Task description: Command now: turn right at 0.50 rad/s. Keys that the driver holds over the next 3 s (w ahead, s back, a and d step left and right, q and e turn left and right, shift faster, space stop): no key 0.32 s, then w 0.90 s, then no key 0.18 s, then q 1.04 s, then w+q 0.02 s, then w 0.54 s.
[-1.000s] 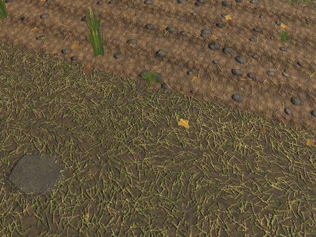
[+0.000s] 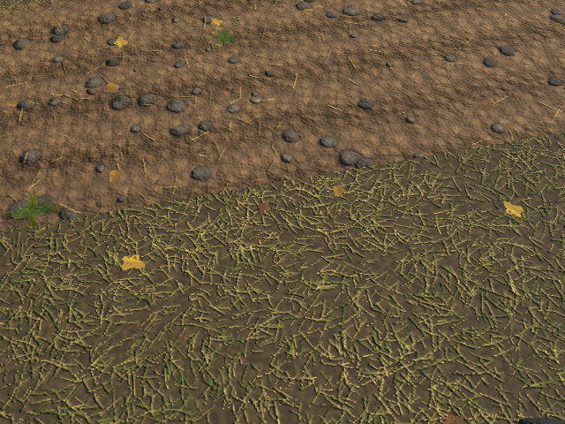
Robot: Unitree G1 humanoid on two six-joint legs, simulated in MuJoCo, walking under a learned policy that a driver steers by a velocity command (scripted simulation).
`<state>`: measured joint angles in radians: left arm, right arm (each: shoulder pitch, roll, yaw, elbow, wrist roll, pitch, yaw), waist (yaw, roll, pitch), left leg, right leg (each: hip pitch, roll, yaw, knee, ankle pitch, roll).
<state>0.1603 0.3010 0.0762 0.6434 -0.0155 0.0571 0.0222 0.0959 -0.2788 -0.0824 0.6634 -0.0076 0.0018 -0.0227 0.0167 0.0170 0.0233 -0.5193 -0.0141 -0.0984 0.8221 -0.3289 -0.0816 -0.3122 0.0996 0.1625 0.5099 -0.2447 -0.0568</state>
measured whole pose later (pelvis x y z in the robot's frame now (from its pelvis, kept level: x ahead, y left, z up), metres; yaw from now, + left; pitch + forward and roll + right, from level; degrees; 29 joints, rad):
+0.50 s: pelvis +0.03 +0.01 -0.01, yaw -5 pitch +1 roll +0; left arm 0.27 0.25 0.06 0.74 0.00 0.02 0.00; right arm 0.21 -0.24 -0.05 0.69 0.02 -0.02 0.00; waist 0.01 0.02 -0.01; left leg -0.34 0.00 -0.02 0.74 -0.44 0.00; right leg -0.21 0.01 0.06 0.58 -0.38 -0.01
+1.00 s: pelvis +0.20 +0.04 +0.01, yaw -5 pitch +2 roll +0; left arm 0.14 0.29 0.06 0.73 -0.01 -0.07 -0.01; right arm 0.41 -0.25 -0.04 0.76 0.01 -0.08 0.01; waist -0.06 -0.04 0.01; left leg -0.04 -0.06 0.02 0.24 -0.23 0.07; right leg -0.67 -0.09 0.03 0.84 -0.05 0.00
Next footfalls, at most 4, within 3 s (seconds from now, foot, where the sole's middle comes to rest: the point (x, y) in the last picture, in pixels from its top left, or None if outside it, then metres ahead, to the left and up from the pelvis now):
0.12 left None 0.07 0.14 -0.78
0.40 right None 0.01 -0.12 -0.78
0.72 left None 0.18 0.13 -0.78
1.22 right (366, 399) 0.50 -0.12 -0.78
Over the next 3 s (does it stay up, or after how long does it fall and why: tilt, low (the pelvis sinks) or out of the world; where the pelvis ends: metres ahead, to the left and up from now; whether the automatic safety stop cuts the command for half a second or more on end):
stays up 0.62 0.08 0.00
